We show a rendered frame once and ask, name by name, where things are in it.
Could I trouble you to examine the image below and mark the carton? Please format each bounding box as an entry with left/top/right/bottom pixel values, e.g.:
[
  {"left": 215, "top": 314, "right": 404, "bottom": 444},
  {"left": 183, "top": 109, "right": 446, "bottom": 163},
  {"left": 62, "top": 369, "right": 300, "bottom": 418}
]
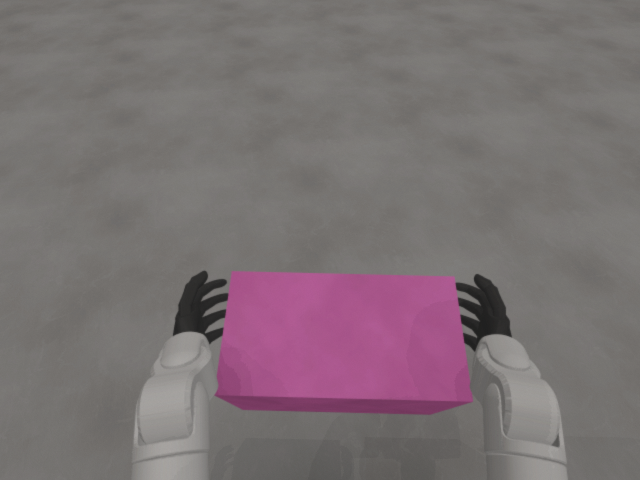
[{"left": 215, "top": 271, "right": 473, "bottom": 415}]

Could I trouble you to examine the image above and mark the right robot hand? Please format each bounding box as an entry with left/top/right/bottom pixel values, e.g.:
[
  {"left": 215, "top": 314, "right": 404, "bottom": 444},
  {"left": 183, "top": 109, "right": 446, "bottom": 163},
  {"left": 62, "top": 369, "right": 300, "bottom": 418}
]
[{"left": 456, "top": 274, "right": 512, "bottom": 352}]

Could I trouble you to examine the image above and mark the left robot hand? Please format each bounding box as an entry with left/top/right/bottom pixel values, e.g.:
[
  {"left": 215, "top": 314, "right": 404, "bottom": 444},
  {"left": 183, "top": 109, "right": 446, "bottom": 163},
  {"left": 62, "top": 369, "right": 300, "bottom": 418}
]
[{"left": 173, "top": 271, "right": 229, "bottom": 344}]

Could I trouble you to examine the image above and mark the left robot forearm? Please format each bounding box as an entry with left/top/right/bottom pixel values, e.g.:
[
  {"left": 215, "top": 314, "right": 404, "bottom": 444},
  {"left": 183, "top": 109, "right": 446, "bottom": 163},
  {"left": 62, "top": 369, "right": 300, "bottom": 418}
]
[{"left": 131, "top": 332, "right": 218, "bottom": 480}]

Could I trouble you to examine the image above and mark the right robot forearm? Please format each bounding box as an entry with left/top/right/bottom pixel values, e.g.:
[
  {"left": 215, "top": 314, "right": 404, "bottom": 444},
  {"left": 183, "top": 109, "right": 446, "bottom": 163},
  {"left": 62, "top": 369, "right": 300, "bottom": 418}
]
[{"left": 470, "top": 334, "right": 568, "bottom": 480}]

